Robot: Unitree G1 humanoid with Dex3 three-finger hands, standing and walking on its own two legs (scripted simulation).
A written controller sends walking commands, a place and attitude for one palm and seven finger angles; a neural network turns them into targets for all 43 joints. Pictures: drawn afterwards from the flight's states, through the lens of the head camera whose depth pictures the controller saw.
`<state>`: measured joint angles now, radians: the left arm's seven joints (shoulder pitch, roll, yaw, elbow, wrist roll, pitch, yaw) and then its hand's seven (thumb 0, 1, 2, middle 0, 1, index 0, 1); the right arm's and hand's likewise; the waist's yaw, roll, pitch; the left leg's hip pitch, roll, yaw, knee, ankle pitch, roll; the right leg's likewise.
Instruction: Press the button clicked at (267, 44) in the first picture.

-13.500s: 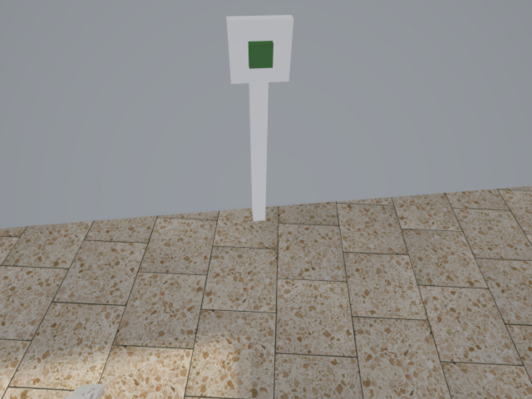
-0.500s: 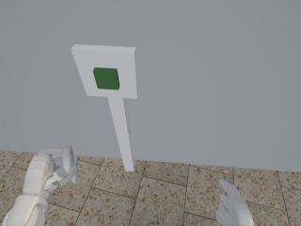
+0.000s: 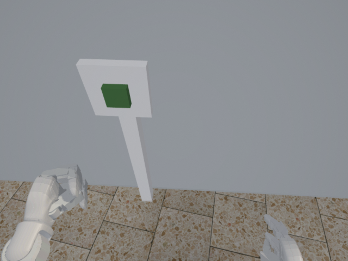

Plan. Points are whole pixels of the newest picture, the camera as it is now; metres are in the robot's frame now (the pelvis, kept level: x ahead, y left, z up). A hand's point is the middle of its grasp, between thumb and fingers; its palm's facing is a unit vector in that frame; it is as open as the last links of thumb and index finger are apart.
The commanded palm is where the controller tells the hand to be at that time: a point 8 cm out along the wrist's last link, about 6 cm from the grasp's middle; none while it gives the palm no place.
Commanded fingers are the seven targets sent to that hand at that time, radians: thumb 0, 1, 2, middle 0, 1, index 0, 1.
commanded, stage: raise the hand and make a fist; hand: left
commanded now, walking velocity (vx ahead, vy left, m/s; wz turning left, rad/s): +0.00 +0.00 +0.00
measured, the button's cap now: (117, 95) +0.53 +0.20 +0.09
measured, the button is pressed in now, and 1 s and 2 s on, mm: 0 0 0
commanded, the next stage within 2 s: aim a knuckle at the button in 0.04 s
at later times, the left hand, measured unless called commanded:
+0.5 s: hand (97, 168) +0.29 +0.19 +0.08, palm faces -0.02 -1.00 -0.03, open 3.1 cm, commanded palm +0.27 +0.25 +0.08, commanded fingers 0.00 0.90 0.90 -1.30 -1.50 -1.30 -1.50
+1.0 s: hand (113, 138) +0.38 +0.18 +0.07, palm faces +0.01 -1.00 -0.02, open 3.1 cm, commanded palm +0.36 +0.24 +0.07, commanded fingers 0.00 0.90 0.90 -1.30 -1.50 -1.30 -1.50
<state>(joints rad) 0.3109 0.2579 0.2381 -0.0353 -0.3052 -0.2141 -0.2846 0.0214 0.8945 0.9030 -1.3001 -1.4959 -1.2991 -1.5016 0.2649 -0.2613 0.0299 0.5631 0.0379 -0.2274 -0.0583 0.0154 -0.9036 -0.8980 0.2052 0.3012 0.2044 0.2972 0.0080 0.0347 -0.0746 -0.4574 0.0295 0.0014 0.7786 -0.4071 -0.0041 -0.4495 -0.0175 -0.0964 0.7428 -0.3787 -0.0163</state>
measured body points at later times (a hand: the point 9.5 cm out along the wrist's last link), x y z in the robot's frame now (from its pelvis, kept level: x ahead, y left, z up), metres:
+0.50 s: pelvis -0.01 +0.00 +0.00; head +0.02 -0.01 +0.45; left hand +0.29 +0.24 +0.08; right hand +0.15 -0.24 -0.08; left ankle -0.01 +0.12 -0.71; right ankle +0.00 -0.11 -0.71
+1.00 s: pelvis +0.00 +0.00 +0.00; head +0.05 +0.00 +0.44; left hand +0.38 +0.24 +0.07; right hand +0.10 -0.25 -0.11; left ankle -0.01 +0.12 -0.71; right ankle +0.00 -0.11 -0.71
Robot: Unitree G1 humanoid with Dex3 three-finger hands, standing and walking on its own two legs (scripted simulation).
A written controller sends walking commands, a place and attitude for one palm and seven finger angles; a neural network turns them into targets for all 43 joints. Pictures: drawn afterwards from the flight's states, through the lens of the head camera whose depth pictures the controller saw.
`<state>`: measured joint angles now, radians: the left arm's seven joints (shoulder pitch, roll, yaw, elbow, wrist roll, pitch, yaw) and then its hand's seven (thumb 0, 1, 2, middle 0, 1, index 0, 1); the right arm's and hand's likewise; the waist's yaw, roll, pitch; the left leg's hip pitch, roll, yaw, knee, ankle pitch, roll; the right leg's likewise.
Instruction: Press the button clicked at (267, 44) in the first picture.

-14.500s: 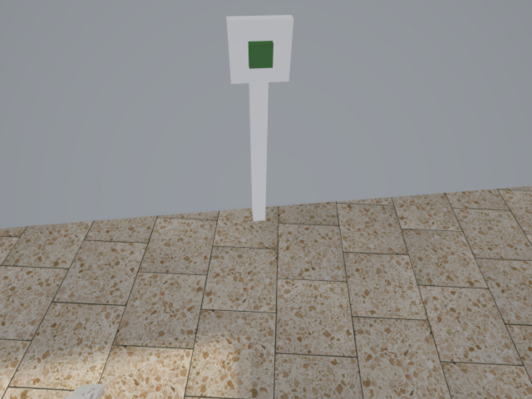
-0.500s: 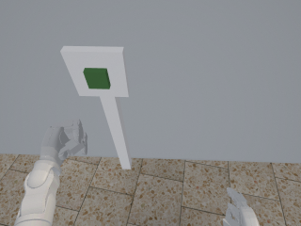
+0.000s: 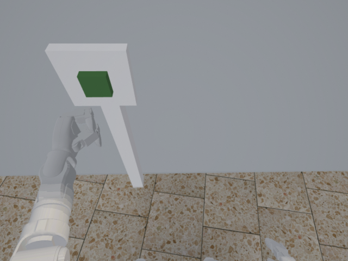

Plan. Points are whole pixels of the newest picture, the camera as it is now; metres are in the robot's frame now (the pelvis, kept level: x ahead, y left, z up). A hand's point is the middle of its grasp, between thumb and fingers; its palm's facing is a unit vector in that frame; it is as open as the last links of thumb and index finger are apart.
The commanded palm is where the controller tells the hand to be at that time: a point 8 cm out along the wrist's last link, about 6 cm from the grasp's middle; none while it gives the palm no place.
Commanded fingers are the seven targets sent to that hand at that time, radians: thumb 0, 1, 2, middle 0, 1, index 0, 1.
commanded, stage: aim a knuckle at the button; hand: left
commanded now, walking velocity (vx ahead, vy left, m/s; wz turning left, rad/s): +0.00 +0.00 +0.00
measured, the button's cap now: (96, 83) +0.53 +0.21 +0.09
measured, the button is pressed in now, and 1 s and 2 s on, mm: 0 0 11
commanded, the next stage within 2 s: press the button with the knuckle in 1.04 s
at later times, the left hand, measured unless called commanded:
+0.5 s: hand (104, 112) +0.45 +0.19 +0.06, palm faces +0.03 -1.00 -0.01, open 3.1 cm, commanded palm +0.41 +0.24 +0.06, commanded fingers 0.00 0.90 0.90 -1.30 -1.50 -1.30 -1.50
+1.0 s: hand (103, 115) +0.44 +0.19 +0.06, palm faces +0.03 -1.00 +0.00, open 3.1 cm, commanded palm +0.41 +0.24 +0.06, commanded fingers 0.00 0.90 0.90 -1.30 -1.50 -1.30 -1.50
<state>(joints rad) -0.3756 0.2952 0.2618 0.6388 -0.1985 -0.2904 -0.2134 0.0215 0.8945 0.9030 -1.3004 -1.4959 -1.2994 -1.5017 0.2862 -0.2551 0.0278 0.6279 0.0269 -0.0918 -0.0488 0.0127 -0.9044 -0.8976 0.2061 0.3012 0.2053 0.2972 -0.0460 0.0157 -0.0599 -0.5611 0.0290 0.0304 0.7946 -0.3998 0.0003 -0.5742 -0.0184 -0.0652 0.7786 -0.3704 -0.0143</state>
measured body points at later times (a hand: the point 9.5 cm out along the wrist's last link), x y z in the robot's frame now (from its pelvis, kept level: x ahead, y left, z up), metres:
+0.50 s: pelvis +0.00 +0.01 -0.01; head +0.08 +0.01 +0.43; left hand +0.45 +0.24 +0.07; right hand +0.04 -0.26 -0.13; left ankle +0.00 +0.12 -0.71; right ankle +0.01 -0.11 -0.71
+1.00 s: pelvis +0.00 +0.01 -0.01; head +0.07 +0.02 +0.43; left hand +0.43 +0.24 +0.07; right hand +0.07 -0.25 -0.12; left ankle +0.00 +0.12 -0.71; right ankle +0.01 -0.11 -0.71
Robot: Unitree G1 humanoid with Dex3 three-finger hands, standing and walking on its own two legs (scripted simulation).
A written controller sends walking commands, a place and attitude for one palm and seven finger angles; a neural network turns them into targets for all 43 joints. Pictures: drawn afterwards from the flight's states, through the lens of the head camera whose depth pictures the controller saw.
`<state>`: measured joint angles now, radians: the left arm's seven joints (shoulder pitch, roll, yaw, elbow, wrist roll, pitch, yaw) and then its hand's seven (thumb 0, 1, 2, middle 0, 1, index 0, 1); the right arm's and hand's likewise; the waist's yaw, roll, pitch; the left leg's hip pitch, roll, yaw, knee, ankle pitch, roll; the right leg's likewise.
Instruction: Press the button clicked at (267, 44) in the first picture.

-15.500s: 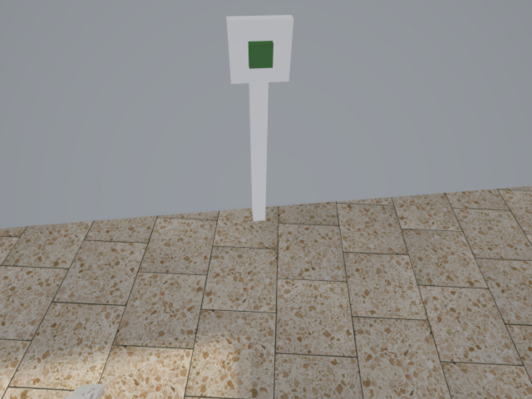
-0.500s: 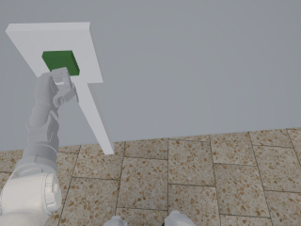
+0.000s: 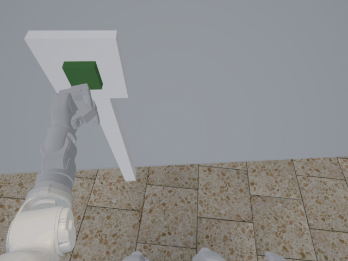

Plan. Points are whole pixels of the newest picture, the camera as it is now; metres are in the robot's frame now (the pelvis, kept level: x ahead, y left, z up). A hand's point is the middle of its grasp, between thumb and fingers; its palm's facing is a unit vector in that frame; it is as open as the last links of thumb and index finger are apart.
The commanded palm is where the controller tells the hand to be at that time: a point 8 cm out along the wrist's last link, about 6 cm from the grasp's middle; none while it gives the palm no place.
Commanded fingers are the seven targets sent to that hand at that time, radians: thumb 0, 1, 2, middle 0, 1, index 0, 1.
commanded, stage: aim a knuckle at the button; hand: left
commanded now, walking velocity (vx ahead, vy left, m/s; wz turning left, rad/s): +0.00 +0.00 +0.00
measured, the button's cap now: (84, 75) +0.52 +0.21 +0.11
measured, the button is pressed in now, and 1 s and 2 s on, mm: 0 11 0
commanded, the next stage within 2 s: press the button with the knuckle in 0.04 s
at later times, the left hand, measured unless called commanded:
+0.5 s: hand (92, 102) +0.46 +0.19 +0.08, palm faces +0.05 -1.00 -0.01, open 3.1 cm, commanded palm +0.43 +0.24 +0.08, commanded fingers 0.00 0.90 0.90 -1.30 -1.50 -1.30 -1.50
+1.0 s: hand (91, 97) +0.48 +0.20 +0.08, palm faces +0.05 -1.00 -0.02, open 2.8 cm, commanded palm +0.47 +0.24 +0.08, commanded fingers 0.00 0.90 0.90 -1.30 -1.50 -1.30 -1.50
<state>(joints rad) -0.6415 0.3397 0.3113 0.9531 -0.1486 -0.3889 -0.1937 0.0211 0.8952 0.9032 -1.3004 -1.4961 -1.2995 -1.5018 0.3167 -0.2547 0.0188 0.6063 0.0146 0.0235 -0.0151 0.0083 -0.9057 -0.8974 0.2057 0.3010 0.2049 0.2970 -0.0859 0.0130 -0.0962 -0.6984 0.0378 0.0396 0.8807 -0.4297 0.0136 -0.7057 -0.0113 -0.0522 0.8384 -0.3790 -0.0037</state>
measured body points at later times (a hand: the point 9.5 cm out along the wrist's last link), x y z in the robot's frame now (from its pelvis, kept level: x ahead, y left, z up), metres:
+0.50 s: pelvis +0.00 +0.00 +0.00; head +0.09 +0.01 +0.44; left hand +0.45 +0.24 +0.08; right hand +0.05 -0.27 -0.12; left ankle +0.00 +0.11 -0.70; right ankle +0.01 -0.12 -0.70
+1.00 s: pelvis -0.02 +0.00 -0.01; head +0.09 +0.01 +0.42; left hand +0.47 +0.25 +0.08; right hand +0.01 -0.27 -0.12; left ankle +0.00 +0.11 -0.70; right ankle +0.01 -0.12 -0.70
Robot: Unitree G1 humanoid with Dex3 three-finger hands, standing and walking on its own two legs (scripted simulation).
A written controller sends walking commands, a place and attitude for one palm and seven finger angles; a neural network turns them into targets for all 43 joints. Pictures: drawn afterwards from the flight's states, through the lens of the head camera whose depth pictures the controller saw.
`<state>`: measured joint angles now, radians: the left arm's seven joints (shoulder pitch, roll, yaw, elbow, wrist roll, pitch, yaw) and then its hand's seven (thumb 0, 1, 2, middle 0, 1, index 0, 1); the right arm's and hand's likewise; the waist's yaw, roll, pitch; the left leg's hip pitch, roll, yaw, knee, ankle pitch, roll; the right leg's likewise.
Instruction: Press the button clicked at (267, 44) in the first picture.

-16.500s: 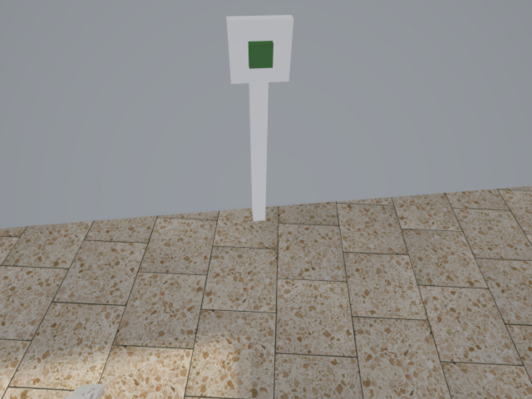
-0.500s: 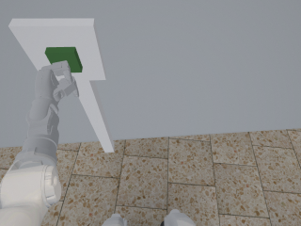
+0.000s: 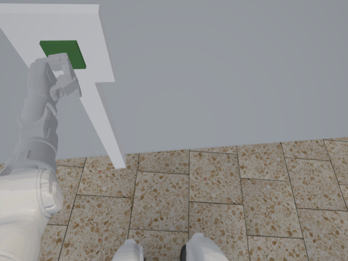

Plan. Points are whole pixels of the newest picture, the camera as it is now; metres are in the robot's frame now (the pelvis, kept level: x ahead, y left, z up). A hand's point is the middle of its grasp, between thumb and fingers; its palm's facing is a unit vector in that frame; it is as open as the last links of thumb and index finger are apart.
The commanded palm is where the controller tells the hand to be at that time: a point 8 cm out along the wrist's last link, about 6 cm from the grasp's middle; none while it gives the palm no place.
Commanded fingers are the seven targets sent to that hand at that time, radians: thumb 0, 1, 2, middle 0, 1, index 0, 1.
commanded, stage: press the button with the knuckle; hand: left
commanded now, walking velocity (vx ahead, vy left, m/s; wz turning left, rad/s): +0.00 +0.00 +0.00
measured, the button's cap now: (65, 52) +0.55 +0.21 +0.12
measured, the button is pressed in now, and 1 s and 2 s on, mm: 11 0 0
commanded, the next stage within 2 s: hold the button down briefly in 0.12 s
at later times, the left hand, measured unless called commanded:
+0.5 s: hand (73, 79) +0.50 +0.19 +0.09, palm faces +0.04 -1.00 -0.03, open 2.8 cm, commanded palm +0.51 +0.23 +0.09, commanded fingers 0.00 0.90 0.90 -1.30 -1.50 -1.30 -1.50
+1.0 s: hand (76, 86) +0.49 +0.19 +0.08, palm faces +0.05 -1.00 -0.02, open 2.7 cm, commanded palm +0.45 +0.23 +0.09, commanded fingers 0.00 0.90 0.90 -1.30 -1.50 -1.30 -1.50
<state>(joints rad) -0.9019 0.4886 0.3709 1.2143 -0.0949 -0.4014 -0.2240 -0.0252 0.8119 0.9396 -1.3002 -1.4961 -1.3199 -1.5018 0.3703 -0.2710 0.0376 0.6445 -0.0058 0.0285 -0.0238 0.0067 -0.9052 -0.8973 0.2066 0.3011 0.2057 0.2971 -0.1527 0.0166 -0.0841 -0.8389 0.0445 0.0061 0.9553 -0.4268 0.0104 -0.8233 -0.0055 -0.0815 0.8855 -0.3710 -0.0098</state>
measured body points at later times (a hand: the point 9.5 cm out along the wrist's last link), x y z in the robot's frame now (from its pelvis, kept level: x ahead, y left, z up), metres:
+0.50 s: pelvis -0.02 +0.00 -0.01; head +0.10 +0.03 +0.42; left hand +0.49 +0.25 +0.09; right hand -0.02 -0.27 -0.11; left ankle +0.01 +0.11 -0.68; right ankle +0.03 -0.12 -0.68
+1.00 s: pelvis +0.00 +0.00 +0.00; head +0.10 +0.02 +0.44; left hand +0.48 +0.24 +0.09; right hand +0.02 -0.26 -0.11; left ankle +0.01 +0.11 -0.68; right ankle +0.03 -0.12 -0.68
